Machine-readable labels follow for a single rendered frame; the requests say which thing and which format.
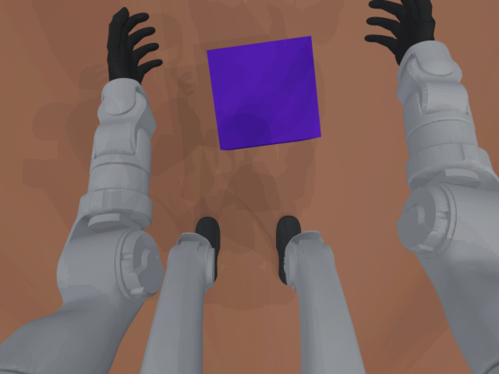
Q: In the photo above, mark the left robot upper arm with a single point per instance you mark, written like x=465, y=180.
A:
x=103, y=279

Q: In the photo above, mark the robot left forearm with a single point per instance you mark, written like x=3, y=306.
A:
x=118, y=192

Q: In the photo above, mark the robot right forearm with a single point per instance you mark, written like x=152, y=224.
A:
x=439, y=129

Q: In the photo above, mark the carton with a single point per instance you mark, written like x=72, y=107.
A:
x=264, y=93

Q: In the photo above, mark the left robot foot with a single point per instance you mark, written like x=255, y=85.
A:
x=208, y=227

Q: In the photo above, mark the robot left hand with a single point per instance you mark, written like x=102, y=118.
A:
x=122, y=59

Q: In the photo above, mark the robot right hand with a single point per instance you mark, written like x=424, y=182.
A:
x=416, y=25

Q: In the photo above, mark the right robot upper arm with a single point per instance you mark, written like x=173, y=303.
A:
x=454, y=232

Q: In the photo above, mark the left robot shin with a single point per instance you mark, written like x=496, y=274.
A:
x=188, y=237

